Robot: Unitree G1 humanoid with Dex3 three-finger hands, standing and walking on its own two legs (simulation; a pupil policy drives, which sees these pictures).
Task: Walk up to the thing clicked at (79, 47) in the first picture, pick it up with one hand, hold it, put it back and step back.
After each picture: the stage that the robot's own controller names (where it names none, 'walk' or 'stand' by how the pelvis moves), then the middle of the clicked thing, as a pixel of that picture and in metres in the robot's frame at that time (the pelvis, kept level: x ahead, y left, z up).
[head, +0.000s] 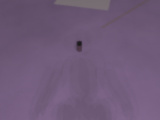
stand; (79, 46) +1.36 +0.06 -0.72
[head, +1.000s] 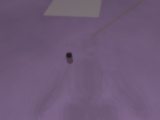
walk; (69, 58) +1.23 +0.26 -0.70
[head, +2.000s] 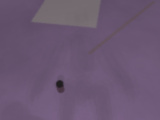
walk; (60, 86) +0.78 +0.27 -0.71
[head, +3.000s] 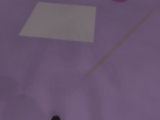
walk; out of the picture +0.46 +0.19 -0.70
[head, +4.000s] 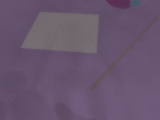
stand; out of the picture +0.34 +0.20 -0.72
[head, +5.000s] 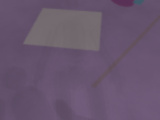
stand; out of the picture +0.35 +0.18 -0.72
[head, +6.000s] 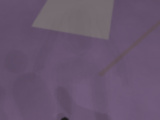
stand; out of the picture +0.39 +0.13 -0.70
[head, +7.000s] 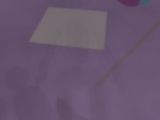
stand; out of the picture +0.38 +0.15 -0.72
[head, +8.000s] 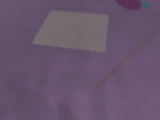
stand; out of the picture +0.39 +0.15 -0.73
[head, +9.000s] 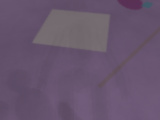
stand; out of the picture +0.39 +0.15 -0.73
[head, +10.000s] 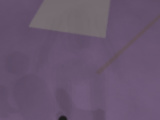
go down; out of the picture +0.41 +0.14 -0.71
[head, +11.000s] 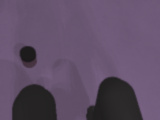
go down; (28, 57) +0.48 +0.17 -0.29
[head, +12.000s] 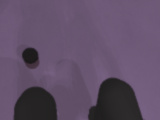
close in; (31, 59) +0.48 +0.16 -0.30
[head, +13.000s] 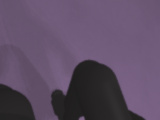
close in; out of the picture +0.47 +0.21 -0.24
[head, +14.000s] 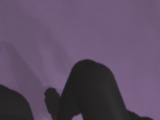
close; out of the picture +0.46 +0.22 -0.24
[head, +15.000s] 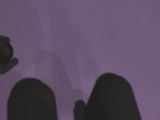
lift; out of the picture +0.40 +0.24 -0.17
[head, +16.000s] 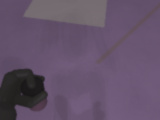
hold; (35, 94) +0.32 +0.17 +0.00
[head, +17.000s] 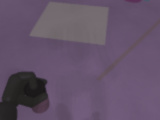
hold; (37, 97) +0.32 +0.17 +0.00
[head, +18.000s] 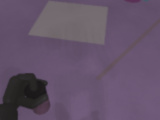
hold; (38, 98) +0.32 +0.17 -0.01
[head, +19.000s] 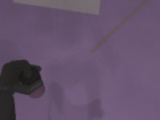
crouch; (33, 83) +0.37 +0.17 -0.06
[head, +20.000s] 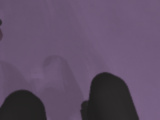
lower; out of the picture +0.53 +0.21 -0.09
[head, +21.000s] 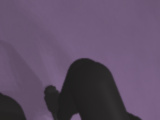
lower; out of the picture +0.48 +0.25 -0.24
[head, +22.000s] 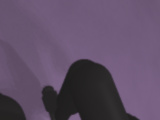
lower; out of the picture +0.48 +0.25 -0.25
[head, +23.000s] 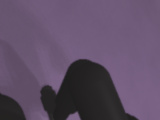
lower; out of the picture +0.48 +0.24 -0.26
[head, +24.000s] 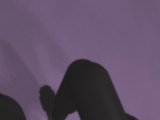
lower; out of the picture +0.48 +0.23 -0.26
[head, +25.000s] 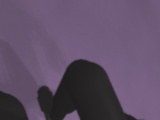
open; out of the picture +0.47 +0.21 -0.27
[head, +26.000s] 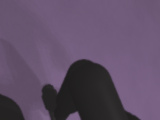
rise; out of the picture +0.47 +0.21 -0.27
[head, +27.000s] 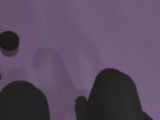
withdraw; (9, 45) +0.48 +0.18 -0.25
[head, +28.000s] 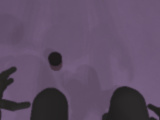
stand; (55, 61) +0.49 +0.13 -0.34
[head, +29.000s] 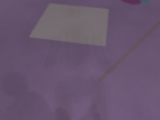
stand; out of the picture +0.41 +0.12 -0.66
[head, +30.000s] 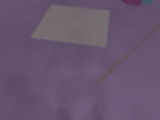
stand; out of the picture +0.41 +0.13 -0.66
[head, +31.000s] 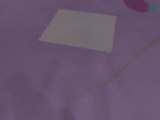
stand; out of the picture +0.42 +0.11 -0.70
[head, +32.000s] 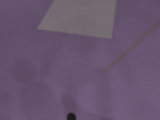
walk; (71, 119) +0.45 +0.11 -0.71
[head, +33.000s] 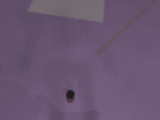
walk; (70, 96) +0.56 +0.07 -0.71
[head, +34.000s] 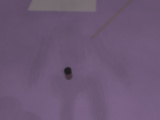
walk; (68, 73) +0.81 +0.20 -0.69
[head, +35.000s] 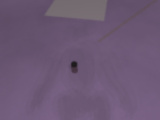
walk; (74, 67) +1.05 +0.14 -0.70
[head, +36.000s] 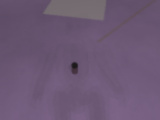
stand; (74, 68) +1.02 +0.10 -0.72
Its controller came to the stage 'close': yes
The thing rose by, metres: 0.71
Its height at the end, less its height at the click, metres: +0.00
